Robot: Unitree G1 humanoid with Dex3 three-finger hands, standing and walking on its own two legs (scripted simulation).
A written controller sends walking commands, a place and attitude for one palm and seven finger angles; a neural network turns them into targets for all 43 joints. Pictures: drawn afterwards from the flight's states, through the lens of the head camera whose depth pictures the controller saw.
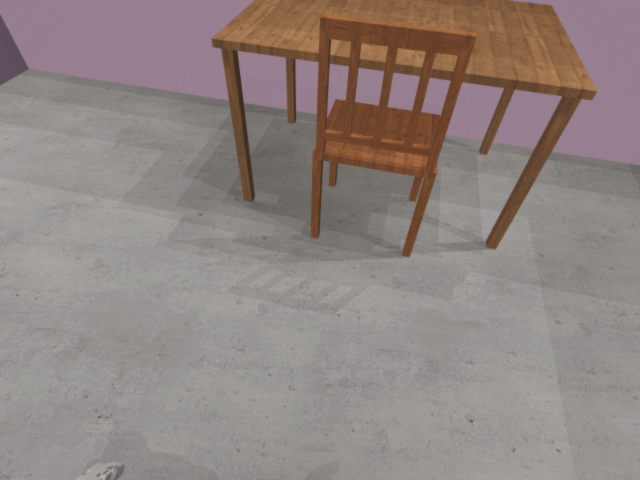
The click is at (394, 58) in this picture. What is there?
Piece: chair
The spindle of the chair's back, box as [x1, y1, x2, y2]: [373, 47, 397, 141]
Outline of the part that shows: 394,47 388,47 373,139 380,141 397,49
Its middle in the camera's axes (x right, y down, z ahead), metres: +0.19 -0.43 +1.16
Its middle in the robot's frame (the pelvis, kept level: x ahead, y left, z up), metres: +1.16 -0.13 -0.09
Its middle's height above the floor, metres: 0.68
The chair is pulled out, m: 0.00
